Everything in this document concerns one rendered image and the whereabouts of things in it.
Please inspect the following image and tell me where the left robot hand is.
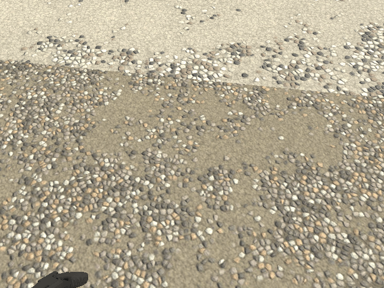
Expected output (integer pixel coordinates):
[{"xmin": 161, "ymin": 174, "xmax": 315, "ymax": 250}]
[{"xmin": 32, "ymin": 271, "xmax": 88, "ymax": 288}]

